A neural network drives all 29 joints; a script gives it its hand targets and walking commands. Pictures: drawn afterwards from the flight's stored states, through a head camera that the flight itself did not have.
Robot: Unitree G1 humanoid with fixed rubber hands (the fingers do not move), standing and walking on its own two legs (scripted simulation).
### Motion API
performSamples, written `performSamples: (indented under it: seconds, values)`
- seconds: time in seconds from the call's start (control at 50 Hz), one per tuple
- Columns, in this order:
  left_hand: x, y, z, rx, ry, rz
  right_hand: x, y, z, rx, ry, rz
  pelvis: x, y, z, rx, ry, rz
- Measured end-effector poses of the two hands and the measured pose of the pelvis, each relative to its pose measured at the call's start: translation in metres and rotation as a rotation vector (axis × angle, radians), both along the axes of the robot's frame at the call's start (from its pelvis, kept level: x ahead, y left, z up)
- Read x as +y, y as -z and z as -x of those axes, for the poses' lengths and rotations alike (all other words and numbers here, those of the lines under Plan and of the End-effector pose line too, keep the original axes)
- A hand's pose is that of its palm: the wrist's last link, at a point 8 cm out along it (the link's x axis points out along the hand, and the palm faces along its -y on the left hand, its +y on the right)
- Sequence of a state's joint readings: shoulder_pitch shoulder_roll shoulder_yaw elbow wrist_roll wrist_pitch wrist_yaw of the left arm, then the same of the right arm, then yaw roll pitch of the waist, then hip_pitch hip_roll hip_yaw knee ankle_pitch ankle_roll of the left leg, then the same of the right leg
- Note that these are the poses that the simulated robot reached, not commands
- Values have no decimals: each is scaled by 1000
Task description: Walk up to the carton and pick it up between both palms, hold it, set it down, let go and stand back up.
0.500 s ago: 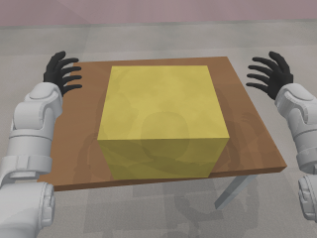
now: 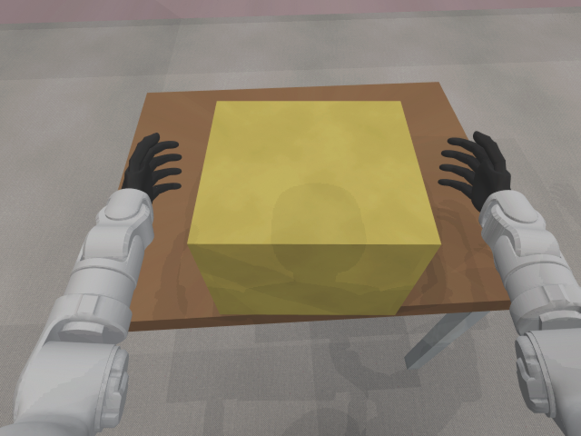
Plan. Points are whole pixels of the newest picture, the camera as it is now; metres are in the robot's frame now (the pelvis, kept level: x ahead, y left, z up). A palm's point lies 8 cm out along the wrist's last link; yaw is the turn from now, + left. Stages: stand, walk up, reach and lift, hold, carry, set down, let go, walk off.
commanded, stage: reach and lift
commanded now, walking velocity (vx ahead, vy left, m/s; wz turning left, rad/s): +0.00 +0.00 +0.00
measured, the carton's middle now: (307, 210) +0.45 -0.02 +0.00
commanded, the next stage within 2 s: none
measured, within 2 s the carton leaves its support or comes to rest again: neither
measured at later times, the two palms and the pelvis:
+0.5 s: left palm (159, 206) +0.42 +0.20 +0.06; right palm (482, 194) +0.42 -0.27 +0.07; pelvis -0.01 -0.01 -0.02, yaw +0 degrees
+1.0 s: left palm (180, 204) +0.42 +0.17 +0.06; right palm (445, 200) +0.42 -0.22 +0.06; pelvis -0.02 -0.01 -0.02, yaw +0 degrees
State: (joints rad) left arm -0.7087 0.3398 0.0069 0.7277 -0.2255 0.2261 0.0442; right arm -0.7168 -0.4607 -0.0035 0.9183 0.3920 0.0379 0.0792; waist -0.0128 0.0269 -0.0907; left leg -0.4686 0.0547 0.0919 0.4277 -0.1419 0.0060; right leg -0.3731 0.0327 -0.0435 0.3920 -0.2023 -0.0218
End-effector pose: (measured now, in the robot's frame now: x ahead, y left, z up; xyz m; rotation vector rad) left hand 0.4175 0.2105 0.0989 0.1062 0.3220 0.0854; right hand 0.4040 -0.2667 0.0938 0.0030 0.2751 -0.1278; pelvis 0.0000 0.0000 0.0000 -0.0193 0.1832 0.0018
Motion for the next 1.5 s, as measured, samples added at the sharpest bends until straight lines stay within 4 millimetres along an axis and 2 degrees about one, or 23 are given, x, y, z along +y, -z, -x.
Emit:
performSamples:
  seconds: [0.12, 0.22, 0.44, 0.62, 0.7, 0.86, 0.96, 1.12, 1.5]
  values:
    - [-14, 13, -5, -2, 15, -12, -6, 19, -2, 14, 19, 9, -1, 4, 4, 49, 3, -5]
    - [-17, 26, -9, -25, 5, 17, -6, 29, -2, 19, 22, 39, -7, 8, 4, 92, 8, -11]
    - [-9, 41, -4, -62, -14, 16, -4, 25, -10, -36, 46, 38, -14, 15, 9, 142, 1, -3]
    - [-27, 40, -7, -70, 22, 14, -2, 31, -10, -24, 37, 18, -13, 20, 15, 170, 3, -6]
    - [-39, 40, -10, -87, 31, 41, 8, 38, -7, -17, 22, 21, -13, 22, 18, 176, 3, -9]
    - [-40, 40, -10, -95, 21, 32, 34, 42, -8, -26, 8, -2, -11, 22, 20, 183, 1, -5]
    - [-42, 40, -8, -89, 12, 23, 43, 38, -12, -33, 13, -9, -8, 22, 19, 182, -2, 2]
    - [-43, 41, -6, -84, 0, 39, 42, 32, -12, -26, 38, 7, -5, 20, 16, 169, -1, 5]
    - [-43, 41, -6, -94, 0, 25, 42, 34, -12, -29, 35, -5, -2, 20, 14, 163, -3, 6]
